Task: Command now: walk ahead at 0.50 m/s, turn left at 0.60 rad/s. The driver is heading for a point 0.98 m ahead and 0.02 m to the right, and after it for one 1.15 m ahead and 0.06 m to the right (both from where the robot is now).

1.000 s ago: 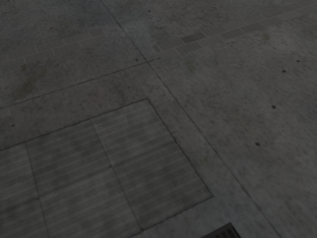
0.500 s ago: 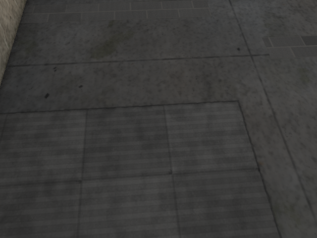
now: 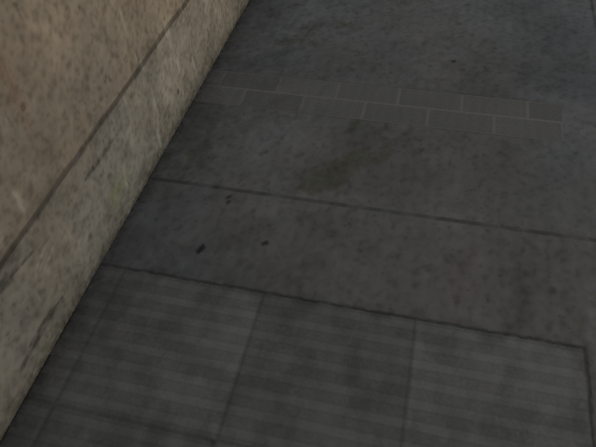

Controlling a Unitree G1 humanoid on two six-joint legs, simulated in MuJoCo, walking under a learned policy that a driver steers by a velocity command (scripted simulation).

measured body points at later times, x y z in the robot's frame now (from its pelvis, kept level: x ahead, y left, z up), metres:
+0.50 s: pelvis +0.25 +0.08 +0.00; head +0.27 +0.10 +0.45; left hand +0.30 +0.36 -0.13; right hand +0.33 -0.17 -0.13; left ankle +0.20 +0.11 -0.74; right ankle +0.39 -0.06 -0.67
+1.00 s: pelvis +0.54 +0.09 -0.01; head +0.57 +0.09 +0.44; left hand +0.57 +0.37 -0.14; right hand +0.69 -0.15 -0.12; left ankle +0.53 +0.24 -0.65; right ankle +0.56 +0.06 -0.74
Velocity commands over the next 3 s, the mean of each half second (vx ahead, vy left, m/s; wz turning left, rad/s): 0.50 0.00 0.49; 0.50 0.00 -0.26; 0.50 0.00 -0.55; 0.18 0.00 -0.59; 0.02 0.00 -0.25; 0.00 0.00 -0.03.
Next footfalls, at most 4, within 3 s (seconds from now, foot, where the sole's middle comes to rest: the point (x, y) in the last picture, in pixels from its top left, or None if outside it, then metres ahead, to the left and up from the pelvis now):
0.22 left None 0.24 0.12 -0.78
0.80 right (309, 400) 0.60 0.06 -0.78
1.34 left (251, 290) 0.91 0.22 -0.78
1.80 right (340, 257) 1.01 -0.02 -0.78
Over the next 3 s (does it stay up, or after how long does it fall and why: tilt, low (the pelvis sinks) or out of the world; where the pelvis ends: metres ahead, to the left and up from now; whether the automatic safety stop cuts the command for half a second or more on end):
stays up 0.94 0.08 0.00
